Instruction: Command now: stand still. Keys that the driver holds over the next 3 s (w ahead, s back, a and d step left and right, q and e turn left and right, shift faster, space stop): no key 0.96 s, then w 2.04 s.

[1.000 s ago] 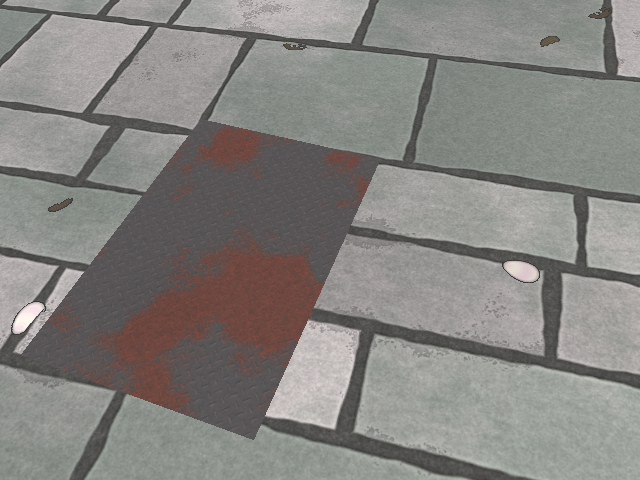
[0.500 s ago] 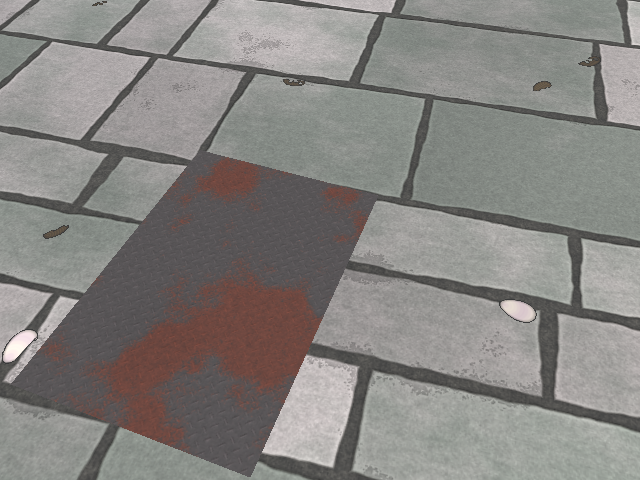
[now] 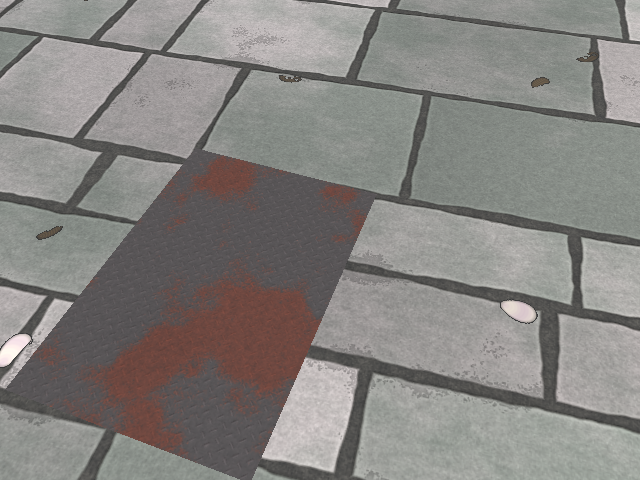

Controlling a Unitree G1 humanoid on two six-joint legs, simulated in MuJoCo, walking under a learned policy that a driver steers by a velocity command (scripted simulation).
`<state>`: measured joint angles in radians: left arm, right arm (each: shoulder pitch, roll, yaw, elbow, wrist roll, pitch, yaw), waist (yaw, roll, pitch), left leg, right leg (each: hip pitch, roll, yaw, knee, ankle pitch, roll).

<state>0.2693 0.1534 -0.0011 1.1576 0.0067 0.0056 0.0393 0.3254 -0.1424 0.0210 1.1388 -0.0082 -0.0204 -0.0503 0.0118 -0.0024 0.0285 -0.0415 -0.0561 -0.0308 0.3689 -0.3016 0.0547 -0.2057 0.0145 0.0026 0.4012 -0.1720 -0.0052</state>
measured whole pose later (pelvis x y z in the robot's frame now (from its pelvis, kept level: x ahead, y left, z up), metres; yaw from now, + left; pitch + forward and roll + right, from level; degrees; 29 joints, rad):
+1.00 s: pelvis +0.01 +0.01 +0.00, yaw +0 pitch -1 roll -1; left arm 0.30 0.13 -0.01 1.19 0.00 0.01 0.05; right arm 0.39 -0.12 0.02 1.13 -0.01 -0.03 -0.05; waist 0.01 0.00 0.02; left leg -0.02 -0.07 -0.02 0.36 -0.32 0.08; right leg -0.20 0.00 0.01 0.42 -0.21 0.02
